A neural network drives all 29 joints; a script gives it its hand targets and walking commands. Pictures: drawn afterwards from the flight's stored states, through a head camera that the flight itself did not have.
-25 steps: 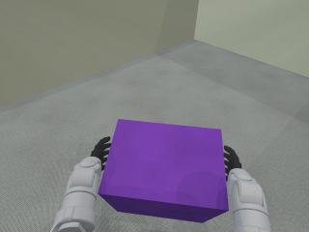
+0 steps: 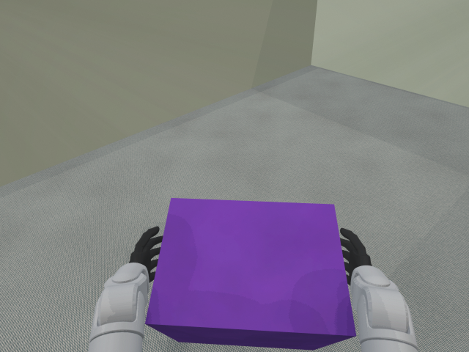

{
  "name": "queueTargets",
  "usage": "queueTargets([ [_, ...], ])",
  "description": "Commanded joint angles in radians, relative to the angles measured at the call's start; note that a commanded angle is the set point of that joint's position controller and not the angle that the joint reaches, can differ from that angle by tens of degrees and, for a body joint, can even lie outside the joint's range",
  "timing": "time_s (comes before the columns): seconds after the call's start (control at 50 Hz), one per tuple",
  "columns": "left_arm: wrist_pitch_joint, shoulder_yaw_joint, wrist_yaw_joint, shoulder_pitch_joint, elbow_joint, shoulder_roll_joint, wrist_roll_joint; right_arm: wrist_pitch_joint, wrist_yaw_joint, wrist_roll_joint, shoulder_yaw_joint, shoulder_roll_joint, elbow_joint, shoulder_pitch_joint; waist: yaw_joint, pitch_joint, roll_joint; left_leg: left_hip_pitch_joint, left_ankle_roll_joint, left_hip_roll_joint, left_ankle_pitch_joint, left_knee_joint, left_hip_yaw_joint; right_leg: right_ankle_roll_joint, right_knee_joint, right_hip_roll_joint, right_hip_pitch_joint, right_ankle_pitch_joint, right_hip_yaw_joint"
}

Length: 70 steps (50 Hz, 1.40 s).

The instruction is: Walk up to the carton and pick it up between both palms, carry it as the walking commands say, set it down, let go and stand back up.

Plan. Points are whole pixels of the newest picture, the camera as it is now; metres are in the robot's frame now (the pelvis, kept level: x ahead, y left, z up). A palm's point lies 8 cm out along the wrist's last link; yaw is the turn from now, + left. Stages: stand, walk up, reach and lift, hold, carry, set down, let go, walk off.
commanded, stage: reach and lift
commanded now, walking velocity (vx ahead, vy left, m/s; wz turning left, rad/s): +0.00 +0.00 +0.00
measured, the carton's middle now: (248, 280) +0.28 -0.03 -0.02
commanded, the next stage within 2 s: hold in 1.16 s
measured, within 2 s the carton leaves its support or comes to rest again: neither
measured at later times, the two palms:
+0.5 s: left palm (145, 258) +0.29 +0.14 +0.07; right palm (352, 236) +0.30 -0.23 +0.05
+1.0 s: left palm (127, 281) +0.26 +0.16 +0.07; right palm (348, 264) +0.25 -0.21 +0.04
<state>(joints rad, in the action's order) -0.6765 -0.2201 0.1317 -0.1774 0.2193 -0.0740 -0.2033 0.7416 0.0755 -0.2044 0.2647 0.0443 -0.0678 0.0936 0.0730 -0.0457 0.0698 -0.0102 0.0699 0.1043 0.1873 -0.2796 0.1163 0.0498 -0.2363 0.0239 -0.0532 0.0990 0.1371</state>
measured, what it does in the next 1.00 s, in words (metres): stands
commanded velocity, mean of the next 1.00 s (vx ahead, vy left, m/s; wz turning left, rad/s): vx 0.00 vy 0.00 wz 0.00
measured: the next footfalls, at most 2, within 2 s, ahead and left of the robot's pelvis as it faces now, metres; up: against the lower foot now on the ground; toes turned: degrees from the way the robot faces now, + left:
none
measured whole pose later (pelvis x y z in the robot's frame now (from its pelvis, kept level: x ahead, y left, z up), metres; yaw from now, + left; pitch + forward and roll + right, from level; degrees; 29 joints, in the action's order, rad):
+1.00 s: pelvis -0.01 -0.01 +0.00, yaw +1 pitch -6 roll +0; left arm -0.68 -0.26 0.14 -0.16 0.14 -0.10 -0.20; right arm 0.72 0.07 -0.21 0.22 0.04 -0.02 0.09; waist 0.01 -0.01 0.09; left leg -0.02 0.07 0.09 0.17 -0.27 0.05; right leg 0.04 -0.25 0.01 -0.04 0.10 0.11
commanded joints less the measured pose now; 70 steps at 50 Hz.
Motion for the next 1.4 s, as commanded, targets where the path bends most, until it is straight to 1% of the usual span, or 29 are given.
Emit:
queueTargets([
  [0.0,0.027,0.518,0.125,-0.391,0.012,-0.814,0.158,-0.03,0.222,0.21,-0.62,0.739,0.085,0.632,-0.015,-0.083,-0.145,0.074,-0.076,-0.066,-0.162,0.091,0.039,-0.029,-0.029,-0.125,0.081,-0.044,-0.092],
  [0.02,0.024,0.477,0.123,-0.449,-0.024,-0.766,0.132,-0.028,0.222,0.221,-0.624,0.761,0.098,0.665,-0.051,-0.056,-0.116,0.143,-0.065,-0.046,-0.105,0.09,0.014,-0.028,-0.032,-0.124,0.125,-0.016,-0.094],
  [0.08,0.042,0.533,0.123,-0.619,-0.106,-0.776,0.164,-0.032,0.242,0.237,-0.589,0.829,-0.041,0.653,-0.034,-0.065,-0.052,0.154,-0.066,-0.053,-0.025,0.089,0.019,-0.038,-0.042,-0.121,0.075,0.029,-0.088],
  [0.12,0.06,0.543,0.127,-0.717,-0.096,-0.791,0.177,-0.06,0.263,0.266,-0.578,0.842,-0.056,0.781,-0.072,-0.106,0.026,0.161,-0.068,-0.049,0.088,0.073,0.002,-0.047,-0.065,-0.112,0.033,0.106,-0.087],
  [0.14,0.063,0.532,0.127,-0.795,-0.127,-0.739,0.159,-0.066,0.263,0.279,-0.543,0.834,-0.104,0.778,-0.073,-0.079,0.141,0.247,-0.075,-0.043,0.162,0.07,-0.021,-0.046,-0.081,-0.104,0.081,0.106,-0.082],
  [0.18,0.091,0.584,0.141,-0.831,-0.108,-0.792,0.203,-0.101,0.272,0.301,-0.561,0.872,-0.077,0.893,-0.062,-0.212,0.088,0.193,-0.072,-0.058,0.152,0.064,-0.004,-0.05,-0.104,-0.105,0.072,0.093,-0.102],
  [0.2,0.096,0.586,0.142,-0.831,-0.098,-0.789,0.197,-0.116,0.275,0.313,-0.568,0.868,-0.07,0.909,-0.084,-0.229,0.173,0.21,-0.08,-0.053,0.144,0.065,-0.015,-0.055,-0.109,-0.101,0.098,0.066,-0.1],
  [0.26,0.12,0.591,0.163,-0.804,-0.128,-0.764,0.23,-0.125,0.264,0.323,-0.633,0.877,-0.026,0.976,-0.114,-0.449,0.017,0.155,-0.076,-0.026,-0.026,-0.003,-0.047,-0.033,-0.103,-0.097,0.171,-0.018,-0.083],
  [0.3,0.085,0.51,0.191,-0.711,0.034,-0.78,0.199,-0.098,0.247,0.28,-0.64,0.911,-0.062,0.955,-0.142,-0.39,-0.08,0.141,-0.061,-0.013,0.035,0.003,-0.089,-0.019,-0.046,-0.083,0.163,0.07,-0.069],
  [0.32,0.093,0.518,0.206,-0.708,-0.018,-0.798,0.226,-0.088,0.234,0.253,-0.65,0.941,-0.063,0.884,-0.105,-0.409,-0.2,0.107,-0.049,-0.016,-0.058,0.008,-0.087,-0.001,-0.043,-0.089,0.177,-0.045,-0.08],
  [0.42,0.032,0.436,0.258,-0.495,0.026,-0.728,0.223,-0.015,0.181,0.187,-0.651,1.0,-0.038,0.676,-0.084,-0.311,-0.395,0.13,-0.04,0.013,-0.15,0.062,-0.095,0.048,-0.014,-0.059,0.329,-0.445,-0.028],
  [0.48,-0.001,0.415,0.274,-0.454,-0.015,-0.665,0.205,0.0,0.144,0.194,-0.643,0.999,-0.029,0.566,-0.085,-0.2,-0.249,0.15,-0.057,0.018,-0.119,0.116,-0.085,0.063,-0.002,-0.027,0.351,-0.603,0.019],
  [0.52,0.008,0.41,0.274,-0.484,-0.065,-0.631,0.191,-0.001,0.139,0.187,-0.618,0.994,-0.077,0.535,-0.086,-0.192,-0.251,0.116,-0.056,0.013,-0.117,0.116,-0.066,0.07,0.004,-0.023,0.291,-0.595,0.014],
  [0.54,0.004,0.465,0.262,-0.473,-0.152,-0.668,0.213,-0.012,0.132,0.215,-0.641,1.003,-0.027,0.488,-0.082,-0.213,-0.145,0.093,-0.07,0.004,-0.17,0.115,-0.049,0.062,-0.016,-0.01,0.305,-0.688,0.014],
  [0.56,-0.008,0.465,0.253,-0.529,-0.155,-0.647,0.206,-0.012,0.134,0.207,-0.584,0.948,-0.072,0.491,-0.075,-0.174,-0.02,0.074,-0.077,-0.003,-0.135,0.111,-0.04,0.043,-0.01,-0.013,0.234,-0.541,0.005],
  [0.62,0.008,0.495,0.238,-0.565,-0.191,-0.655,0.207,-0.045,0.135,0.21,-0.594,0.929,-0.013,0.546,-0.1,-0.177,0.058,0.105,-0.078,-0.007,-0.159,0.053,-0.04,0.01,-0.009,-0.035,0.222,-0.366,0.003],
  [0.68,0.016,0.598,0.208,-0.526,-0.249,-0.739,0.228,-0.074,0.138,0.241,-0.617,0.926,-0.001,0.461,-0.069,-0.234,0.187,0.051,-0.109,-0.013,-0.289,0.046,-0.035,-0.017,-0.036,-0.05,0.233,-0.441,-0.017],
  [0.76,0.042,0.671,0.192,-0.567,-0.308,-0.792,0.261,-0.092,0.168,0.254,-0.693,0.893,0.13,0.557,-0.068,-0.387,0.077,0.028,-0.092,-0.017,-0.273,0.032,-0.027,-0.048,-0.057,-0.113,0.263,-0.253,-0.059],
  [0.82,0.063,0.699,0.161,-0.432,-0.333,-0.809,0.285,-0.117,0.171,0.293,-0.801,0.804,0.341,0.646,-0.075,-0.492,-0.065,-0.05,-0.091,-0.038,-0.534,0.012,0.011,-0.034,-0.082,-0.134,0.277,-0.375,-0.063],
  [0.94,0.003,0.398,0.141,-0.315,0.022,-0.687,0.139,-0.038,0.178,0.14,-0.622,0.648,0.14,0.626,-0.073,0.012,-0.238,0.103,-0.041,-0.062,0.009,0.106,0.004,-0.039,-0.019,-0.123,0.092,0.08,-0.097],
  [0.98,0.007,0.36,0.131,-0.378,0.038,-0.674,0.12,-0.03,0.197,0.116,-0.564,0.66,0.028,0.6,-0.067,0.045,-0.226,0.162,-0.03,-0.079,0.108,0.123,0.014,-0.041,-0.049,-0.124,0.09,0.136,-0.108],
  [1.0,0.003,0.372,0.121,-0.393,0.019,-0.71,0.11,-0.028,0.208,0.147,-0.581,0.72,-0.01,0.573,-0.103,0.088,-0.137,0.202,-0.029,-0.079,0.099,0.135,0.003,-0.044,-0.057,-0.121,0.095,0.103,-0.103],
  [1.08,0.025,0.544,0.11,-0.646,-0.149,-0.828,0.198,-0.054,0.252,0.188,-0.503,0.822,-0.105,0.598,-0.038,-0.05,0.071,0.176,-0.067,-0.102,0.191,0.139,0.025,-0.06,-0.103,-0.107,0.128,0.075,-0.075],
  [1.1,0.03,0.572,0.109,-0.701,-0.191,-0.819,0.19,-0.06,0.259,0.196,-0.502,0.813,-0.139,0.59,-0.044,-0.004,0.155,0.211,-0.077,-0.102,0.076,0.147,0.02,-0.059,-0.101,-0.114,0.138,0.022,-0.085],
  [1.12,0.034,0.577,0.099,-0.719,-0.187,-0.845,0.196,-0.072,0.266,0.202,-0.513,0.846,-0.133,0.646,-0.059,-0.076,0.095,0.16,-0.076,-0.1,0.102,0.122,0.014,-0.06,-0.099,-0.113,0.121,0.064,-0.085],
  [1.18,0.055,0.708,0.105,-0.761,-0.284,-0.884,0.264,-0.1,0.264,0.255,-0.576,0.847,-0.007,0.691,-0.037,-0.257,0.117,0.027,-0.101,-0.087,-0.156,0.054,0.014,-0.059,-0.102,-0.119,0.116,-0.039,-0.082],
  [1.26,0.047,0.675,0.115,-0.616,-0.242,-0.839,0.243,-0.103,0.238,0.272,-0.657,0.824,0.114,0.726,-0.084,-0.378,0.058,-0.036,-0.093,-0.043,-0.281,0.007,-0.014,-0.06,-0.089,-0.104,0.144,-0.137,-0.071],
  [1.3,0.036,0.612,0.118,-0.463,-0.183,-0.798,0.212,-0.089,0.219,0.255,-0.708,0.786,0.187,0.721,-0.103,-0.344,-0.124,-0.018,-0.068,-0.032,-0.265,0.021,-0.02,-0.034,-0.073,-0.109,0.174,-0.199,-0.075],
  [1.38,0.008,0.515,0.138,-0.272,-0.148,-0.714,0.194,-0.031,0.187,0.23,-0.774,0.817,0.19,0.575,-0.117,-0.25,-0.336,0.051,-0.039,-0.012,-0.264,0.056,-0.027,0.007,-0.06,-0.081,0.265,-0.47,-0.029],
])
